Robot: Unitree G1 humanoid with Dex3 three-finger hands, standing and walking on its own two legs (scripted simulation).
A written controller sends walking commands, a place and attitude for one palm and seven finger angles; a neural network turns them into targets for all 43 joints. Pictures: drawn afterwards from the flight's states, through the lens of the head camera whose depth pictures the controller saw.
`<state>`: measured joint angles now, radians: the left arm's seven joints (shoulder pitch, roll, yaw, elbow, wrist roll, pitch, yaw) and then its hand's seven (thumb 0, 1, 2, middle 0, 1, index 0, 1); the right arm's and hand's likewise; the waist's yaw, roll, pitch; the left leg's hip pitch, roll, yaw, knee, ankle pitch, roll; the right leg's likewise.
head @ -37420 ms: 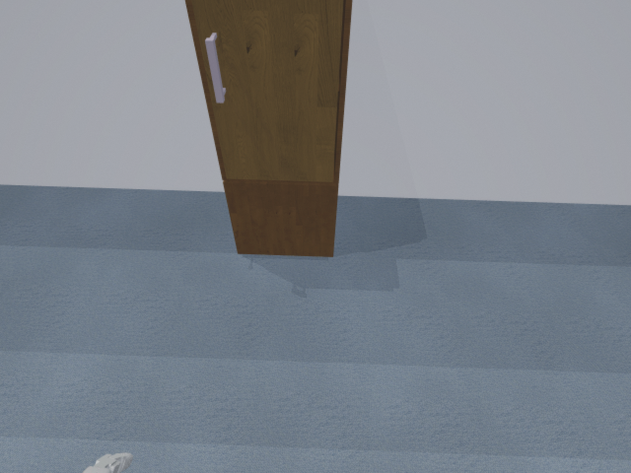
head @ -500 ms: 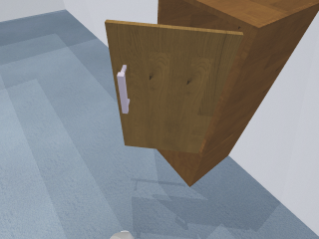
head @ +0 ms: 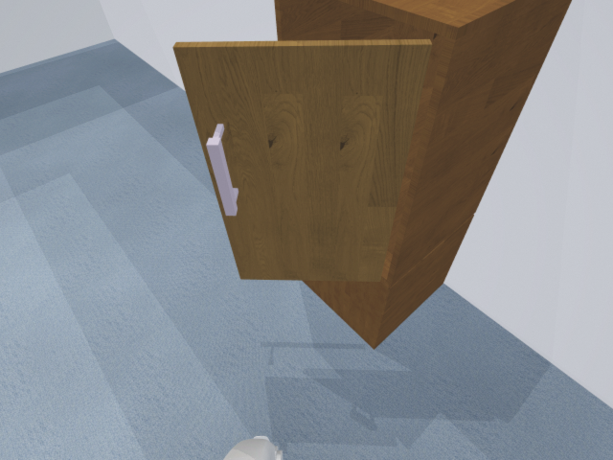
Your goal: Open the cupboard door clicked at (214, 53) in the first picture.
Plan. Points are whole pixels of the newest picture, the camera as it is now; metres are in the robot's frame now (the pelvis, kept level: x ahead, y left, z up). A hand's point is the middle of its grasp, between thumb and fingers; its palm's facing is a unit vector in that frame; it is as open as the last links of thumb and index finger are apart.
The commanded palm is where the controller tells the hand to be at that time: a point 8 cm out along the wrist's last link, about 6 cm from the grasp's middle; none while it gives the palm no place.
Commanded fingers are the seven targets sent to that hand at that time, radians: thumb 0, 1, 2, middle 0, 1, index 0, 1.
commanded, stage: come to a stop and stand still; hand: left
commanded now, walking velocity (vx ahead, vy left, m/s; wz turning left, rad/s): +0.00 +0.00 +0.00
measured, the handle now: (225, 172) +0.56 +0.18 +0.05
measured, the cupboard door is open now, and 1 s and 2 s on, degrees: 47 47 47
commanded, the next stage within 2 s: look again from close up in 0.44 s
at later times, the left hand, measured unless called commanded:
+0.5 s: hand out of the picture -0.04 +0.17 -0.16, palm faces +0.04 -0.99 -0.16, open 7.3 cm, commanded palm none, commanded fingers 0.00 0.90 0.90 -0.20 -0.30 -0.20 -0.30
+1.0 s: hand out of the picture +0.02 +0.17 -0.16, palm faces +0.02 -0.98 -0.21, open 7.3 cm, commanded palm none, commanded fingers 0.00 0.90 0.90 -0.20 -0.30 -0.20 -0.30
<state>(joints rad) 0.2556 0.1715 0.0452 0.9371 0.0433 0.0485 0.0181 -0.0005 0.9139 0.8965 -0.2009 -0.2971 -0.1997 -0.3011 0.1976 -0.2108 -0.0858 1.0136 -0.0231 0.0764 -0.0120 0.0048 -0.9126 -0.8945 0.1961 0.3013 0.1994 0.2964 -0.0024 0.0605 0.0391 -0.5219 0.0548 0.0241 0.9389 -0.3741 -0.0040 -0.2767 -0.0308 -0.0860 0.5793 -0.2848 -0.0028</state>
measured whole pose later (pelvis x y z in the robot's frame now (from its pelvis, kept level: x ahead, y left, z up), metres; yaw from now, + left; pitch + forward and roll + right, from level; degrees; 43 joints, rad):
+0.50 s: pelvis -0.01 +0.00 +0.02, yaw +0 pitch -1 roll +0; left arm 0.32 0.13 0.01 1.12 0.02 0.01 0.02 0.00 0.92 0.90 -0.20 -0.30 -0.20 -0.30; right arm 0.29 -0.12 -0.02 1.14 -0.01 0.01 -0.03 0.02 -0.93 -0.89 0.20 0.30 0.20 0.30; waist 0.01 0.00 0.03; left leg -0.17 -0.01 0.07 0.41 -0.22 0.03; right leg -0.22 -0.04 -0.07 0.40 -0.17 0.01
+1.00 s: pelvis +0.00 -0.01 +0.01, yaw +0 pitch -1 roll +0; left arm 0.27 0.16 -0.01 1.08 0.02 -0.03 0.03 0.00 0.92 0.90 -0.20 -0.30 -0.20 -0.30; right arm 0.28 -0.17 0.01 1.08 -0.01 -0.03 -0.02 0.01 -0.93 -0.89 0.19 0.30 0.20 0.30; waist 0.00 0.01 0.02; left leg -0.17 -0.01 0.06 0.45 -0.26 0.02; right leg -0.23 -0.05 -0.08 0.48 -0.23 0.00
